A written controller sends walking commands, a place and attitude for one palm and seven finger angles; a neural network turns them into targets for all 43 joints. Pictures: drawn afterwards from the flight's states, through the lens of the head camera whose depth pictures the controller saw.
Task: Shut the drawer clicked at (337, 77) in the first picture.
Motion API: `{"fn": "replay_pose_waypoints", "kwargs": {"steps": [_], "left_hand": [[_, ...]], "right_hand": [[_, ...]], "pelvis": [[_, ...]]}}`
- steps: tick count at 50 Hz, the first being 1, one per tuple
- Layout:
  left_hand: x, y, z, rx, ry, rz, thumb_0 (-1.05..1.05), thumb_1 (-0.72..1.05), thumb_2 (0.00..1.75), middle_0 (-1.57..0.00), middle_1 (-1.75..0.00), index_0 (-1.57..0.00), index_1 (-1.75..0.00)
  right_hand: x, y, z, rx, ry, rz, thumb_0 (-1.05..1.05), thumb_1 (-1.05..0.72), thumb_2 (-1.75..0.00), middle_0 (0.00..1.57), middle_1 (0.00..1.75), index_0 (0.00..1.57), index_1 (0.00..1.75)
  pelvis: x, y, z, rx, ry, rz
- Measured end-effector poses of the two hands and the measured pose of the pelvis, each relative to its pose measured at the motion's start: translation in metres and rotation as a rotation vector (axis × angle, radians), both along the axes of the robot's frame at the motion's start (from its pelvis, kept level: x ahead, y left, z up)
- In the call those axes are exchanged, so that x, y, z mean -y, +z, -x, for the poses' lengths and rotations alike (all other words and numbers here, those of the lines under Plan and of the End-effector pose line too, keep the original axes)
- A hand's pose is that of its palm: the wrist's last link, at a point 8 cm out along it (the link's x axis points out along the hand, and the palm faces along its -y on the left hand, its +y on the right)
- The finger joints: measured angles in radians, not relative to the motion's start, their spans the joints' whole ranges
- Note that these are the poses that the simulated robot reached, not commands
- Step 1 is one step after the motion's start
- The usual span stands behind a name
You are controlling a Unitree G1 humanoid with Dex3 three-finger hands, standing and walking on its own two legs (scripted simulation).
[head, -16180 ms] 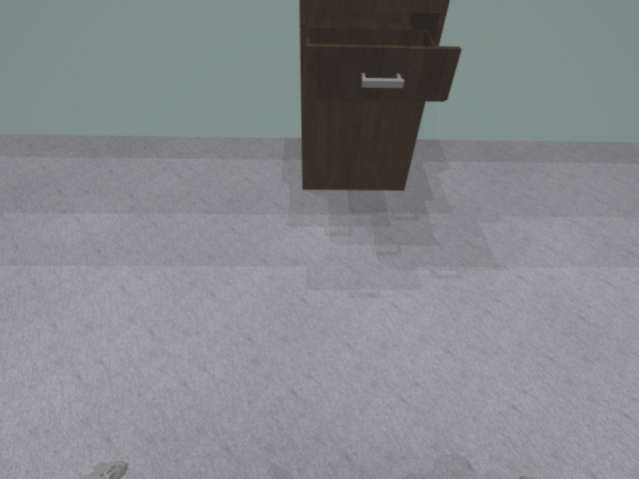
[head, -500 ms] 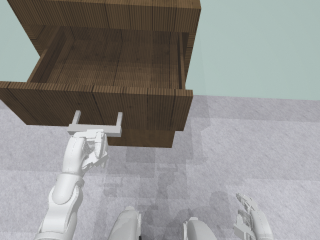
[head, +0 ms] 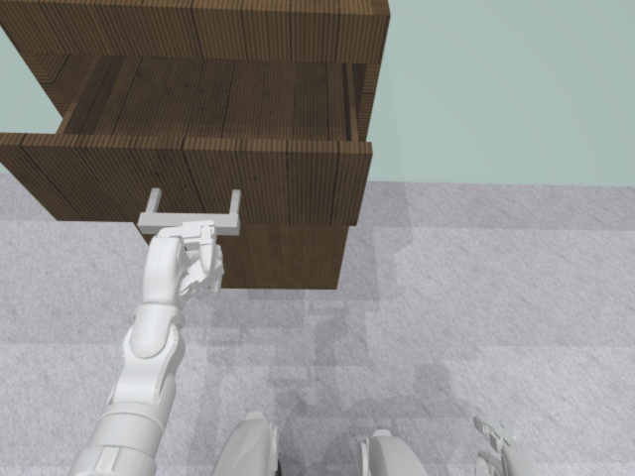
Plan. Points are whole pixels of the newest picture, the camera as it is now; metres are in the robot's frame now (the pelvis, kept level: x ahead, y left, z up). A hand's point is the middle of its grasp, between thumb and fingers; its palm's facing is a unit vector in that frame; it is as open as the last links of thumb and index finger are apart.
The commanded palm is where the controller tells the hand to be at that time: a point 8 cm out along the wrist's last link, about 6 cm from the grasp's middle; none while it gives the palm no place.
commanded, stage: push the drawer shut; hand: left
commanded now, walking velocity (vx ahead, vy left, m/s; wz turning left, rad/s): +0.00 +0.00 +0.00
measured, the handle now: (193, 210) +0.44 +0.18 +0.04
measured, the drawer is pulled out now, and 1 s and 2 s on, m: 0.17 0.04 0.00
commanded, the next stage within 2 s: pull the fist back off the drawer in 2.00 s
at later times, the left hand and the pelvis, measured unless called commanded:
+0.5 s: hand (220, 224) +0.42 +0.14 +0.03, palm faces +0.00 -1.00 -0.05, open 3.1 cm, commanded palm +0.41 +0.19 +0.04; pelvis -0.01 -0.01 +0.00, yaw -1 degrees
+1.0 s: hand (228, 183) +0.49 +0.14 +0.04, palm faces +0.02 -1.00 -0.04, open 3.2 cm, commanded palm +0.47 +0.18 +0.04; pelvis -0.01 +0.00 -0.01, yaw -2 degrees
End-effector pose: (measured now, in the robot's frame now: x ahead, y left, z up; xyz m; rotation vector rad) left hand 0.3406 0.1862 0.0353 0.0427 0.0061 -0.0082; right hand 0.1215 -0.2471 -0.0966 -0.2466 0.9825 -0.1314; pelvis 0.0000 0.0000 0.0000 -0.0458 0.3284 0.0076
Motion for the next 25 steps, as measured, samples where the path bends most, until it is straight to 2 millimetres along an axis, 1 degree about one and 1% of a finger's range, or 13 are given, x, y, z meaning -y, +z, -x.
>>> {"fn": "replay_pose_waypoints", "kwargs": {"steps": [7, 12, 17, 25], "left_hand": [[0.001, 0.0, -0.015, 0.001, 0.005, -0.015, 0.0, 0.89, 0.94, -1.4, -1.6, -1.4, -1.6], [-0.002, 0.0, -0.029, -0.002, 0.009, -0.016, -0.01, 0.87, 0.93, -1.4, -1.6, -1.4, -1.6], [-0.003, 0.002, -0.041, -0.005, 0.011, -0.012, 0.01, 0.85, 0.92, -1.4, -1.6, -1.4, -1.6], [-0.006, 0.001, -0.059, -0.002, 0.012, -0.005, 0.01, 0.83, 0.9, -1.4, -1.6, -1.4, -1.6]], "right_hand": [[0.005, -0.005, 0.005, -0.031, -0.014, -0.002, 0.01, -0.91, -0.9, 0.2, 0.3, 0.2, 0.3], [0.011, -0.006, 0.012, -0.048, -0.03, 0.003, 0.01, -0.91, -0.9, 0.2, 0.3, 0.2, 0.3], [0.018, -0.007, 0.023, -0.067, -0.051, 0.01, 0.01, -0.91, -0.9, 0.2, 0.3, 0.2, 0.3], [0.026, -0.011, 0.047, -0.121, -0.082, 0.026, 0.01, -0.91, -0.9, 0.2, 0.3, 0.2, 0.3]], "pelvis": [[0.005, -0.001, 0.0, -0.006, -0.002, -0.004], [0.009, -0.001, 0.002, -0.01, -0.003, -0.005], [0.012, -0.001, 0.003, -0.014, -0.006, -0.005], [0.014, -0.004, 0.006, -0.026, -0.011, -0.005]]}}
